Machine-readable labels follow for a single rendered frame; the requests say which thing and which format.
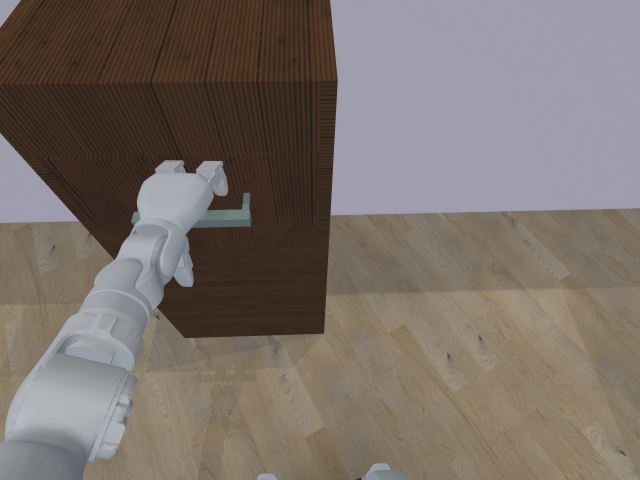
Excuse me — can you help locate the right robot shin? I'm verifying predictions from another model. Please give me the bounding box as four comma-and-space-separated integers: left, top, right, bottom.
365, 463, 390, 477

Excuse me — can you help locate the left robot upper arm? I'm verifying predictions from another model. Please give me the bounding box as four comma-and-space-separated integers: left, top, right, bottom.
0, 352, 138, 480

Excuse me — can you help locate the left robot forearm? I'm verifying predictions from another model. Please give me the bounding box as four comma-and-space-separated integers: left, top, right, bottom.
5, 218, 186, 440

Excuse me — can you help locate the drawer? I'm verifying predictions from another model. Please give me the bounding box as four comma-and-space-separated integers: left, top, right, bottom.
42, 152, 317, 229

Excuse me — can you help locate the cabinet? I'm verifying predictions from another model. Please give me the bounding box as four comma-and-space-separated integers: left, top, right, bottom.
0, 0, 338, 338

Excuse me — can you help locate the robot left hand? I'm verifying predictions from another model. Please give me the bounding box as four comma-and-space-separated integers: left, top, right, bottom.
137, 160, 228, 287

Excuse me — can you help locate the handle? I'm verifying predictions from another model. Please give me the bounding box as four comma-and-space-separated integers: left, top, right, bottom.
131, 193, 252, 228

